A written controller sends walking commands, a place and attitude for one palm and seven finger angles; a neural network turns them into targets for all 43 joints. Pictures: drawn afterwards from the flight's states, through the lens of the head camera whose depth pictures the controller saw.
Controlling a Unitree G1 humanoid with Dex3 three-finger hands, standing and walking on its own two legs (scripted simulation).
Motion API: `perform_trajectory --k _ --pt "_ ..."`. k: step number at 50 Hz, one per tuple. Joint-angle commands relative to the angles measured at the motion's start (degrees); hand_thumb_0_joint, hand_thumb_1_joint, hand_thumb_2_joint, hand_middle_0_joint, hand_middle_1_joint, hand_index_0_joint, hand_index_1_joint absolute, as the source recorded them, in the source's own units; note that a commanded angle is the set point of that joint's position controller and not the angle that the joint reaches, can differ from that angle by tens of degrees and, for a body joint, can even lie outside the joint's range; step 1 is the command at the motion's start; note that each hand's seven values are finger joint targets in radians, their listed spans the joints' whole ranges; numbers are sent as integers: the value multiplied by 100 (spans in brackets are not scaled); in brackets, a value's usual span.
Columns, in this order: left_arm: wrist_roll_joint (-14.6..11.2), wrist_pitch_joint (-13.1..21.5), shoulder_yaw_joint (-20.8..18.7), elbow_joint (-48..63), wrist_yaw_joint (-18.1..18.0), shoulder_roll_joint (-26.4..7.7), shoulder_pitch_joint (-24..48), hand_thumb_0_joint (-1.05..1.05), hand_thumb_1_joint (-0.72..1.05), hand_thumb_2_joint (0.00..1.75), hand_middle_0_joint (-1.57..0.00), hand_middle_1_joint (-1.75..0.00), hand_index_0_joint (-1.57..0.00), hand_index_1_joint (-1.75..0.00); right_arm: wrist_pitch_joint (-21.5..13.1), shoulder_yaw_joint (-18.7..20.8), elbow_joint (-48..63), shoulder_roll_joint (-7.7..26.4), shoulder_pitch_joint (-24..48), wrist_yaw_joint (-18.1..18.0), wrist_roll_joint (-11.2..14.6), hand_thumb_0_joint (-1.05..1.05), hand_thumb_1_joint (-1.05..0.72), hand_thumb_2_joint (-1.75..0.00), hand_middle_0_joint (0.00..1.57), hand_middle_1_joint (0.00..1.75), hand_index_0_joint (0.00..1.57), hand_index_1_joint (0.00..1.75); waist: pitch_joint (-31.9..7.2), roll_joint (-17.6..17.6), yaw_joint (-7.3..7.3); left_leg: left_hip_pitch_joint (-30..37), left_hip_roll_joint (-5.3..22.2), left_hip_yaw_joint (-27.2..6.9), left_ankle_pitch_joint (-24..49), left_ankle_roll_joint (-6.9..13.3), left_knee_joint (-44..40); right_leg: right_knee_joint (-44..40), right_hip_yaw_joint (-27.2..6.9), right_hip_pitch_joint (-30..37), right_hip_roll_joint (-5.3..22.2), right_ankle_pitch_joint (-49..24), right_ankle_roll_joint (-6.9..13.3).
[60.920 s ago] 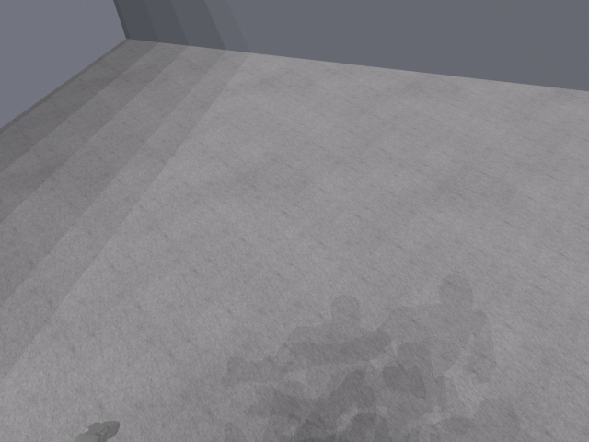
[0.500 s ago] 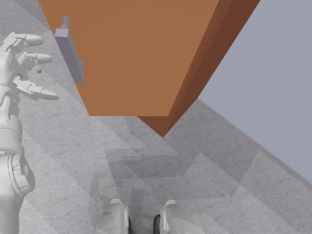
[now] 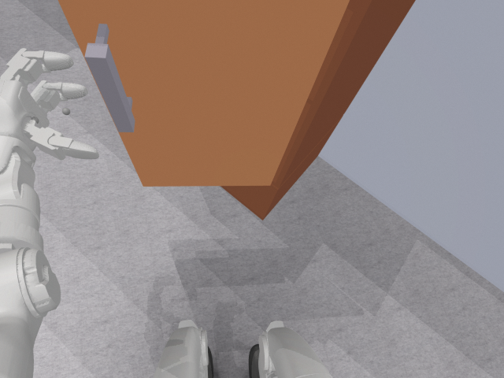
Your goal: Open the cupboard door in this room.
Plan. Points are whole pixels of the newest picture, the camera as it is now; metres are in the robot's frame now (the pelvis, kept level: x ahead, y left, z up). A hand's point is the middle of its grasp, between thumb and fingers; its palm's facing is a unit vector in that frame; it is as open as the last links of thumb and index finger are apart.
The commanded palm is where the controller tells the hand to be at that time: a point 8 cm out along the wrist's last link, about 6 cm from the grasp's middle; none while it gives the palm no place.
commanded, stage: slide the fingers in behind the handle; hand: left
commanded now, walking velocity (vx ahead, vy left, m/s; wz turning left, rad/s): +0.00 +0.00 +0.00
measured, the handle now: (115, 83) +0.54 +0.18 +0.07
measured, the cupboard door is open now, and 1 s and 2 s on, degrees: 43 42 42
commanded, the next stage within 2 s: close the thumb around the handle in 1.42 s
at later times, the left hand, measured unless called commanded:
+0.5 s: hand (87, 111) +0.50 +0.22 +0.06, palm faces +0.03 -1.00 +0.01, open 14.0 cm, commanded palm +0.48 +0.24 +0.06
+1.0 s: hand (122, 112) +0.50 +0.17 +0.06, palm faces +0.02 -1.00 +0.00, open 14.0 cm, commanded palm +0.47 +0.21 +0.06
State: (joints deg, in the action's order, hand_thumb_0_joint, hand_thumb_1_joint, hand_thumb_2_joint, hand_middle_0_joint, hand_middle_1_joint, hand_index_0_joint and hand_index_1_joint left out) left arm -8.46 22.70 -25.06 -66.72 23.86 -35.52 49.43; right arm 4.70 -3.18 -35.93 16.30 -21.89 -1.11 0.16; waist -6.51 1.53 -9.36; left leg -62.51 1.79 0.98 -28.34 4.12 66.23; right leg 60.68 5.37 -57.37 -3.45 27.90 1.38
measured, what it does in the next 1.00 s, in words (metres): stands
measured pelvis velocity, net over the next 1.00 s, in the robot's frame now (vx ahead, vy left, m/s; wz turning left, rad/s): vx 0.00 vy -0.01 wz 0.01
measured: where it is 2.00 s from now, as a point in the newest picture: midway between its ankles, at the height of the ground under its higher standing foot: outside the picture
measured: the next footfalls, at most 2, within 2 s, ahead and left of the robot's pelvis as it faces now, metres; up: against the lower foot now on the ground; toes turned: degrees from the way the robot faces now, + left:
none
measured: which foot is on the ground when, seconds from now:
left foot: down 0.00-1.00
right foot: down 0.00-1.00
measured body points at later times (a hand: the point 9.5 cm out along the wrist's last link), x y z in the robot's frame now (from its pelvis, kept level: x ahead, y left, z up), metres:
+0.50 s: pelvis +0.00 +0.00 +0.00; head +0.14 +0.03 +0.43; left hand +0.49 +0.28 +0.06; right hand +0.02 -0.27 -0.10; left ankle +0.02 +0.07 -0.65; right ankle +0.00 -0.11 -0.65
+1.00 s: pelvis +0.00 -0.01 +0.00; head +0.14 +0.01 +0.43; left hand +0.49 +0.23 +0.06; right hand +0.02 -0.28 -0.11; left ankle +0.02 +0.07 -0.65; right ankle +0.00 -0.11 -0.65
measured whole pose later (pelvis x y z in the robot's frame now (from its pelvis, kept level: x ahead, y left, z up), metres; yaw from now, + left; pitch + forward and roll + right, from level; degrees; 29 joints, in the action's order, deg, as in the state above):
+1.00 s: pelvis +0.00 -0.01 +0.00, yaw +0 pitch +23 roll -4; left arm -6.4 25.8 -20.6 -66.1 12.7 -25.8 48.0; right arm 4.9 -2.4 -35.5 15.0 -21.1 1.0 -0.5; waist -7.3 1.9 -9.4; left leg -60.0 1.7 1.5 -28.5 3.1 65.3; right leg 61.5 4.7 -55.9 -3.4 28.8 2.3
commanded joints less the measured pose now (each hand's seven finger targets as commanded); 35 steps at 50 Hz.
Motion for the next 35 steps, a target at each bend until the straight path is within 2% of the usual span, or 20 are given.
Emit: perform_trajectory --k 1,2,3,5,6,8,11,14,16,18,20,23,24,26,28,29,30,32,33,35 --pt "-57 372 -213 1448 -166 -1487 2206 0 -50 30 -30 -120 -30 -120 -62 465 338 1126 -985 -57 -9 0 -90 -90 20 30 20 30 -3034 1051 3 3360 126 -792 2884 -283 -754 -602 -260 341 -28 -1604 34" --pt "-37 374 -180 1422 -211 -1416 2085 0 -50 30 -30 -120 -30 -120 -58 462 357 1106 -960 -33 -5 0 -90 -90 20 30 20 30 -2963 1092 22 3339 125 -779 2842 -290 -773 -618 -256 338 -38 -1577 38" --pt "-30 371 -179 1352 -254 -1408 2092 0 -50 30 -30 -120 -30 -120 -56 452 354 1105 -948 -22 -6 0 -90 -90 20 30 20 30 -2830 919 -14 3171 116 -751 2669 -268 -780 -643 -266 405 -41 -1534 26" --pt "-1 406 -268 1324 -313 -1544 2184 0 -50 30 -30 -120 -30 -120 -57 449 350 1123 -957 -31 -5 0 -90 -90 20 30 20 30 -2787 869 -39 3035 106 -713 2624 -248 -769 -628 -298 506 -54 -1608 25" --pt "21 429 -375 1386 -340 -1690 2127 0 -50 30 -30 -120 -30 -120 -61 454 375 1131 -948 -31 -12 0 -90 -90 20 30 20 30 -2860 945 36 3002 97 -700 2580 -258 -779 -610 -304 595 -42 -1585 34" --pt "25 471 -179 1478 -366 -1433 2204 0 -50 30 -30 -120 -30 -120 -58 435 400 1082 -905 -10 -8 0 -90 -90 20 30 20 30 -2777 1011 -13 3065 95 -695 2569 -260 -806 -627 -289 542 -41 -1575 33" --pt "4 485 -215 1315 -356 -1403 1999 0 -50 30 -30 -120 -30 -120 -45 458 382 1095 -931 -6 -5 0 -90 -90 20 30 20 30 -2785 874 6 3045 100 -684 2685 -264 -770 -614 -301 582 -52 -1677 33" --pt "-48 466 90 1227 -346 -983 2189 0 -50 30 -30 -120 -30 -120 -44 446 359 1065 -934 5 2 0 -90 -90 20 30 20 30 -2544 831 -131 3073 107 -731 2543 -253 -789 -633 -259 351 -59 -1539 37" --pt "-25 443 129 1162 -372 -977 2261 0 -50 30 -30 -120 -30 -120 -34 456 338 1091 -911 -2 2 0 -90 -90 20 30 20 30 -2515 868 -150 3035 105 -733 2406 -260 -794 -658 -280 264 -45 -1439 26" --pt "-12 457 173 1173 -424 -904 2438 0 -50 30 -30 -120 -30 -120 -57 465 302 1086 -918 -2 -11 0 -90 -90 20 30 20 30 -2552 773 -193 3008 104 -778 2281 -252 -786 -633 -264 225 -39 -1349 24" --pt "12 546 151 1354 -477 -936 2558 0 -50 30 -30 -120 -30 -120 -71 470 293 1080 -932 0 -26 0 -90 -90 20 30 20 30 -2834 1037 -148 3329 128 -832 2586 -297 -759 -565 -255 119 -38 -1432 46" --pt "28 562 62 1387 -567 -959 2365 0 -50 30 -30 -120 -30 -120 -62 487 280 1063 -948 28 -44 0 -90 -90 20 30 20 30 -3030 943 -65 3325 108 -792 2805 -295 -715 -549 -270 348 -39 -1628 44" --pt "19 586 240 1475 -574 -738 2427 0 -50 30 -30 -120 -30 -120 -66 484 285 1025 -955 40 -41 0 -90 -90 20 30 20 30 -3054 1086 -112 3465 110 -804 2990 -306 -682 -520 -259 240 -48 -1695 53" --pt "58 581 366 1504 -602 -576 2465 0 -50 30 -30 -120 -30 -120 -49 505 235 1013 -948 71 -51 0 -90 -90 20 30 20 30 -3022 1080 -129 3554 131 -838 3052 -332 -696 -559 -241 210 -52 -1696 40" --pt "74 561 384 1455 -646 -575 2441 0 -50 30 -30 -120 -30 -120 -29 510 212 1029 -924 71 -42 0 -90 -90 20 30 20 30 -2876 867 -179 3380 117 -800 2787 -295 -724 -617 -257 278 -50 -1644 32" --pt "38 599 454 1574 -648 -464 2549 0 -50 30 -30 -120 -30 -120 -43 505 215 999 -934 67 -43 0 -90 -90 20 30 20 30 -2939 1030 -174 3467 109 -808 2912 -298 -697 -575 -251 246 -55 -1695 53" --pt "48 592 413 1540 -673 -482 2515 0 -50 30 -30 -120 -30 -120 -38 517 206 1006 -918 69 -36 0 -90 -90 20 30 20 30 -3003 978 -148 3480 114 -798 2885 -306 -701 -587 -263 256 -49 -1699 40" --pt "29 539 418 1308 -742 -421 2428 0 -50 30 -30 -120 -30 -120 -39 497 207 990 -888 77 -32 0 -90 -90 20 30 20 30 -2735 908 -143 3239 83 -770 2621 -299 -752 -620 -251 297 -44 -1575 40" --pt "42 514 361 1209 -800 -459 2426 0 -50 30 -30 -120 -30 -120 -41 500 204 997 -902 69 -34 0 -90 -90 20 30 20 30 -2619 716 -186 3096 77 -743 2516 -268 -757 -639 -261 343 -42 -1588 28" --pt "98 586 357 1333 -891 -473 2457 0 -50 30 -30 -120 -30 -120 -53 484 244 984 -905 92 -55 0 -90 -90 20 30 20 30 -2778 926 -101 3221 67 -755 2656 -293 -758 -582 -260 334 -39 -1627 45"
